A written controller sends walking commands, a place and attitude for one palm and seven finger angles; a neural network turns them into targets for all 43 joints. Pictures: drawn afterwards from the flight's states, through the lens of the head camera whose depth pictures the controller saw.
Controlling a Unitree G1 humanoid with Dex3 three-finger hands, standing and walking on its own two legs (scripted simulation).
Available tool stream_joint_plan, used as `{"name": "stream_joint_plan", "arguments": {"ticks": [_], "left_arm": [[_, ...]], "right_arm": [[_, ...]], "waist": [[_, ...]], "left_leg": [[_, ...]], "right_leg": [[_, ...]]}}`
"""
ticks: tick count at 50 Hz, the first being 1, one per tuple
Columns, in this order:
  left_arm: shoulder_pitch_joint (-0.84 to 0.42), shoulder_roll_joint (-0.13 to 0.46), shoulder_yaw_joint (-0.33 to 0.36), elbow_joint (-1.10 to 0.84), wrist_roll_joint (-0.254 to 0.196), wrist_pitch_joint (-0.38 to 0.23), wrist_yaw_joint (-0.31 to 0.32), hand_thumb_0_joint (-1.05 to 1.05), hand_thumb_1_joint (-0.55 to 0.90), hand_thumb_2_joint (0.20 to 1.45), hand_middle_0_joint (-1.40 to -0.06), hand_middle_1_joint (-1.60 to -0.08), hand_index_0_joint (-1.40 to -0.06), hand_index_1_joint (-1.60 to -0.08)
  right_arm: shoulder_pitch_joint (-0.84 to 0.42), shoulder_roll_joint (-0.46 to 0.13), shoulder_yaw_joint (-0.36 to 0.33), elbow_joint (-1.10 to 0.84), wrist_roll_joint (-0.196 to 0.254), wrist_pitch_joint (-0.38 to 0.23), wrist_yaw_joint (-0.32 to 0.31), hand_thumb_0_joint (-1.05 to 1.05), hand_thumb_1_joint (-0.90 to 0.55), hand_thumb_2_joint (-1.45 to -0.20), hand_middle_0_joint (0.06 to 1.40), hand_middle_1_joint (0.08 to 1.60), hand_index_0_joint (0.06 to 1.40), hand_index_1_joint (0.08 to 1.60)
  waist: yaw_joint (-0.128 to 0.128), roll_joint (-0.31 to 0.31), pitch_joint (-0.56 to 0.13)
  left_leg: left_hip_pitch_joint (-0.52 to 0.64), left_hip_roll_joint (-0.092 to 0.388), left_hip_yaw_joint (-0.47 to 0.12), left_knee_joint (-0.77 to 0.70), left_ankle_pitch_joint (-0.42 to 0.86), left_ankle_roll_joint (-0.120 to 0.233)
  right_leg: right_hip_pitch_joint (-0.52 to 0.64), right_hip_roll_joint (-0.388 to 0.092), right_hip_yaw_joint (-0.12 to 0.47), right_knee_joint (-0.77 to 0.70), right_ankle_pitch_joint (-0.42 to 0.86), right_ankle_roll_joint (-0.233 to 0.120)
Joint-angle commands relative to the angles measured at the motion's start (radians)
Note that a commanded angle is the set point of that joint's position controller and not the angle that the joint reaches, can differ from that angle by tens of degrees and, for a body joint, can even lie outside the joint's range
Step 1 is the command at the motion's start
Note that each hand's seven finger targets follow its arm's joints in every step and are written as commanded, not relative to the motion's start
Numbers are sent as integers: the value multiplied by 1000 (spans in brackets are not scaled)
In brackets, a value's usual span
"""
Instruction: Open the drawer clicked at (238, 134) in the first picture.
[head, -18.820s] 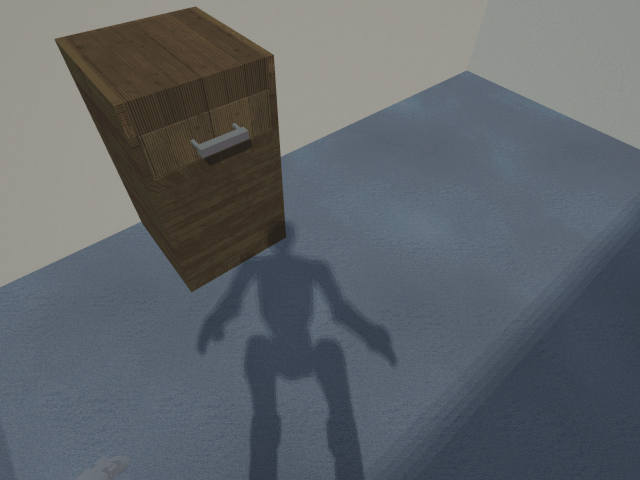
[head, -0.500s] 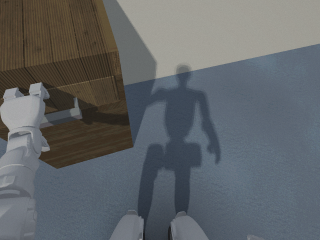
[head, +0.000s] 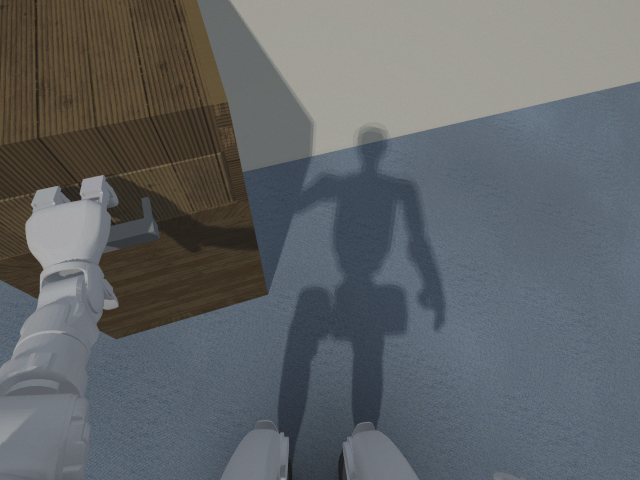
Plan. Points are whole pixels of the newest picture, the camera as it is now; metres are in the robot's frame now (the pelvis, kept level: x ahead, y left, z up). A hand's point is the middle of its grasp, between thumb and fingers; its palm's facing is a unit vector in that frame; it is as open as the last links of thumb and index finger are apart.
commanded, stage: lower the fingers behind the handle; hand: left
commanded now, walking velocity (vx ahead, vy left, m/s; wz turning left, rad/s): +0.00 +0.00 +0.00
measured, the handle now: (102, 227) +0.46 +0.32 -0.08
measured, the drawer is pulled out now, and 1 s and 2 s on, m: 0.00 0.00 0.00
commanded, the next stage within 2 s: close the thumb around the handle in 1.34 s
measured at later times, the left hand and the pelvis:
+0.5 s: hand (96, 263) +0.41 +0.32 -0.09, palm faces -0.04 -0.03 -1.00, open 13.9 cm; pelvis -0.01 +0.00 -0.03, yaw +0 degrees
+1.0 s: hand (99, 265) +0.41 +0.33 -0.11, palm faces -0.02 -0.02 -1.00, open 13.9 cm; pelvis -0.02 +0.00 -0.05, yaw +0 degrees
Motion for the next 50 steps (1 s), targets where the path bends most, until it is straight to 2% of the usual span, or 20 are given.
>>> {"name": "stream_joint_plan", "arguments": {"ticks": [1, 4, 5, 7, 9, 11, 13, 18, 21, 24, 26, 29, 32, 35, 37, 40, 42, 44, 46, 50], "left_arm": [[-302, 404, 104, -135, -39, 70, 15, 0, -500, 300, -300, -1200, -300, -1200], [-372, 381, 61, -184, -40, 4, -42, 0, -500, 300, -300, -1200, -300, -1200], [-361, 337, 28, -179, -37, -21, -58, 0, -500, 300, -300, -1200, -300, -1200], [-337, 295, -3, -179, -26, -72, -80, 0, -500, 300, -300, -1200, -300, -1200], [-333, 278, -13, -192, -19, -112, -87, 0, -500, 300, -300, -1200, -300, -1200], [-306, 263, -11, -170, -19, -132, -78, 0, -500, 300, -300, -1200, -300, -1200], [-283, 282, 18, -131, -20, -129, -55, 0, -500, 300, -300, -1200, -300, -1200], [-309, 365, 98, -134, 1, -95, 26, 0, -500, 300, -300, -1200, -300, -1200], [-356, 417, 127, -130, 16, -63, 62, 0, -500, 300, -300, -1200, -300, -1200], [-391, 397, 112, -162, 18, -43, 72, 0, -500, 300, -300, -1200, -300, -1200], [-371, 405, 115, -140, 7, -27, 61, 0, -500, 300, -300, -1200, -300, -1200], [-370, 355, 72, -117, -16, -13, 26, 0, -500, 300, -300, -1200, -300, -1200], [-357, 338, 45, -78, -24, -6, -3, 0, -500, 300, -300, -1200, -300, -1200], [-350, 366, 57, -58, -16, -17, -21, 0, -500, 300, -300, -1200, -300, -1200], [-362, 338, 39, -77, -7, -41, -21, 0, -500, 300, -300, -1200, -300, -1200], [-331, 357, 70, -83, 1, -71, -13, 0, -500, 300, -300, -1200, -300, -1200], [-342, 350, 71, -93, 3, -84, 1, 0, -500, 300, -300, -1200, -300, -1200], [-361, 338, 73, -121, 7, -95, 17, 0, -500, 300, -300, -1200, -300, -1200], [-324, 352, 92, -105, 8, -84, 36, 0, -500, 300, -300, -1200, -300, -1200], [-364, 336, 70, -102, -7, -44, 43, 0, -500, 300, -300, -1200, -300, -1200]], "right_arm": [[144, -182, -59, -55, 15, -26, -14, 0, -900, -900, 200, 300, 200, 300], [144, -178, -62, -39, 17, -42, -34, 0, -900, -900, 200, 300, 200, 300], [151, -177, -66, -24, 15, -50, -38, 0, -900, -900, 200, 300, 200, 300], [149, -170, -68, -9, 10, -57, -42, 0, -900, -900, 200, 300, 200, 300], [141, -163, -70, -4, 8, -59, -43, 0, -900, -900, 200, 300, 200, 300], [146, -161, -71, 2, 5, -58, -40, 0, -900, -900, 200, 300, 200, 300], [143, -165, -69, 0, 3, -52, -33, 0, -900, -900, 200, 300, 200, 300], [140, -178, -66, -20, -5, -41, -18, 0, -900, -900, 200, 300, 200, 300], [136, -187, -61, -22, -9, -41, -11, 0, -900, -900, 200, 300, 200, 300], [135, -186, -64, -24, -10, -48, -6, 0, -900, -900, 200, 300, 200, 300], [143, -189, -65, -16, -8, -52, -5, 0, -900, -900, 200, 300, 200, 300], [146, -186, -63, -12, -3, -60, -4, 0, -900, -900, 200, 300, 200, 300], [153, -189, -56, -6, -1, -58, -8, 0, -900, -900, 200, 300, 200, 300], [147, -189, -46, -10, 0, -57, -13, 0, -900, -900, 200, 300, 200, 300], [148, -184, -49, -12, -3, -61, -13, 0, -900, -900, 200, 300, 200, 300], [146, -185, -51, -13, -7, -59, -13, 0, -900, -900, 200, 300, 200, 300], [143, -183, -53, -14, -10, -60, -11, 0, -900, -900, 200, 300, 200, 300], [145, -182, -59, -12, -14, -62, -7, 0, -900, -900, 200, 300, 200, 300], [153, -186, -62, -7, -15, -58, -2, 0, -900, -900, 200, 300, 200, 300], [158, -189, -63, -4, -11, -58, 6, 0, -900, -900, 200, 300, 200, 300]], "waist": [[19, 12, -509], [-22, 40, -513], [-32, 70, -490], [-35, 109, -433], [-36, 130, -425], [-24, 144, -397], [-16, 119, -377], [15, 118, -466], [14, 121, -487], [5, 153, -570], [2, 130, -569], [-14, 127, -571], [-22, 100, -487], [-13, 99, -450], [-20, 109, -447], [-4, 109, -457], [-8, 114, -456], [-8, 141, -498], [1, 135, -527], [-13, 129, -528]], "left_leg": [[319, 20, 9, -122, 444, -5], [332, 27, -1, -105, 423, 1], [356, 30, -4, -97, 414, -1], [375, 36, -13, -85, 407, -7], [384, 39, -27, -74, 416, -11], [370, 41, -36, -66, 405, -19], [336, 40, -41, -58, 394, -21], [296, 33, -34, -30, 422, -21], [276, 34, -38, -14, 406, -22], [326, 37, -43, -4, 443, -27], [325, 39, -42, 4, 439, -26], [322, 39, -45, 2, 421, -23], [281, 39, -44, -3, 367, -18], [229, 37, -41, 4, 327, -14], [233, 40, -47, 14, 327, -15], [232, 44, -58, 32, 346, -21], [219, 45, -60, 46, 336, -21], [239, 47, -67, 59, 369, -27], [256, 49, -69, 71, 406, -33], [243, 47, -66, 70, 382, -30]], "right_leg": [[342, -28, -37, -106, 418, -25], [299, -31, -26, -106, 397, -25], [245, -29, -31, -106, 363, -28], [155, -23, -43, -101, 304, -37], [99, -20, -48, -89, 275, -43], [48, -17, -61, -72, 235, -50], [26, -14, -69, -59, 218, -52], [52, -17, -68, -5, 251, -50], [41, -18, -68, 19, 238, -46], [39, -19, -70, 35, 256, -43], [46, -18, -72, 33, 264, -38], [42, -20, -72, 28, 258, -35], [21, -17, -76, 15, 220, -36], [6, -17, -72, 24, 194, -41], [-25, -17, -76, 32, 182, -44], [-58, -15, -80, 61, 174, -48], [-82, -14, -81, 72, 162, -48], [-103, -16, -81, 94, 173, -48], [-101, -13, -84, 109, 196, -47], [-91, -15, -85, 106, 194, -41]]}}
